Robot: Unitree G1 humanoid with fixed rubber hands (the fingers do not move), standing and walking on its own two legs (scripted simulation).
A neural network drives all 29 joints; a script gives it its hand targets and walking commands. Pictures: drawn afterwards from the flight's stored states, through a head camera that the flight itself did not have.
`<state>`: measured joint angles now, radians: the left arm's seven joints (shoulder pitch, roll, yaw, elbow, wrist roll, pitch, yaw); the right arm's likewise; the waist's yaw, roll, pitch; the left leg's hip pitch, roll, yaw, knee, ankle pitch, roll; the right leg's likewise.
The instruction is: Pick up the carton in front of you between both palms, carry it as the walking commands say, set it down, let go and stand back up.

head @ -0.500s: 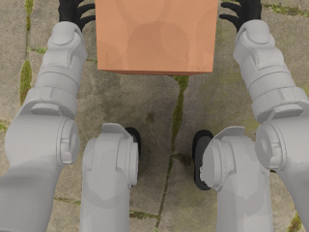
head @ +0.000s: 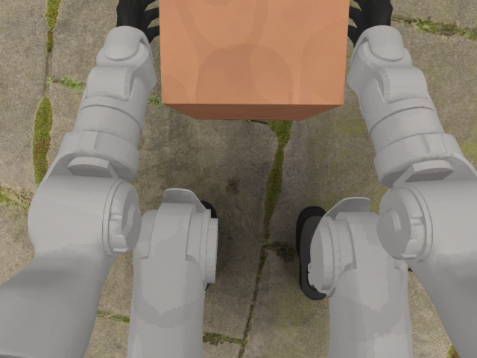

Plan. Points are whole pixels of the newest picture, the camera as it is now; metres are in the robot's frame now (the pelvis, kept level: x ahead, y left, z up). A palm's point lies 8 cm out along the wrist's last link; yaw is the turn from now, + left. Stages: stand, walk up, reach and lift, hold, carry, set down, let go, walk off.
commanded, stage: reach and lift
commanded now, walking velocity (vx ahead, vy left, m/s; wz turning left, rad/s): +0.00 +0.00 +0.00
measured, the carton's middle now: (251, 47) +0.53 +0.04 -0.23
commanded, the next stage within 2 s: none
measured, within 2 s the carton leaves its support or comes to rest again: neither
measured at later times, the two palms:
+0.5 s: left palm out of the picture +0.48 +0.19 +0.05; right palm out of the picture +0.50 -0.11 +0.05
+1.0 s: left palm out of the picture +0.44 +0.18 +0.20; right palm out of the picture +0.46 -0.12 +0.20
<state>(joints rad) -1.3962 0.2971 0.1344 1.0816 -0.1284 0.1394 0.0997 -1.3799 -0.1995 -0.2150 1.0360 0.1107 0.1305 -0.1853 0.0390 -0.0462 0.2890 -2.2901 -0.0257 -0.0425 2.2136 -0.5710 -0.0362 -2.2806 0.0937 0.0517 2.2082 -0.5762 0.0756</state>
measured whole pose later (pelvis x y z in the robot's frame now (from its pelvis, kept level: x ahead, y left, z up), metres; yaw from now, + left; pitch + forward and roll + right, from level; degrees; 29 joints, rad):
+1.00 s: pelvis +0.04 -0.01 +0.24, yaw +3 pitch +35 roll +0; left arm -0.73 -0.04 0.39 0.65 0.19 0.35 0.02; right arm -0.72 0.10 -0.42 0.63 -0.18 0.32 -0.09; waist 0.02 -0.03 -0.25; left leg -1.56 -0.09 -0.11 1.42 -0.48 -0.05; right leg -1.54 0.12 0.10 1.43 -0.50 0.05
